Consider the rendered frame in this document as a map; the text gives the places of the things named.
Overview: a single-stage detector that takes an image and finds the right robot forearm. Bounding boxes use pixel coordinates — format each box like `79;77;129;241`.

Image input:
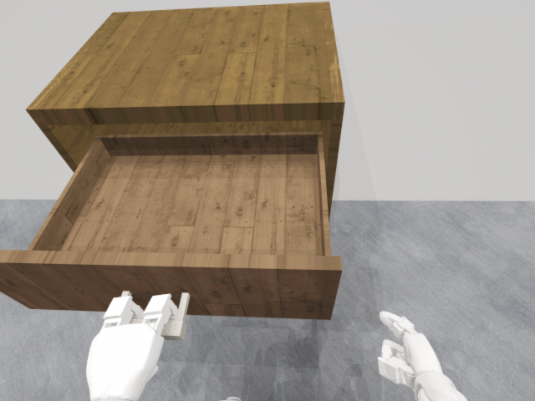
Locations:
414;372;467;401

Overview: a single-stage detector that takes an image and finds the handle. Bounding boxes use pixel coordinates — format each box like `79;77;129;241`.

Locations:
121;291;190;341

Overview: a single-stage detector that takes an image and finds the cabinet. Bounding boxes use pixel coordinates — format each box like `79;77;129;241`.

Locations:
26;2;345;217

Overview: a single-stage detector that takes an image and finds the robot left hand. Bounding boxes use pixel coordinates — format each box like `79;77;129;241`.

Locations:
86;294;178;401

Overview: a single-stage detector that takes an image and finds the robot right hand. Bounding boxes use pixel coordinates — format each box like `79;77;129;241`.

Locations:
378;311;443;392

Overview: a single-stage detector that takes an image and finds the drawer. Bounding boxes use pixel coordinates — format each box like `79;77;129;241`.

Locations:
0;132;342;320

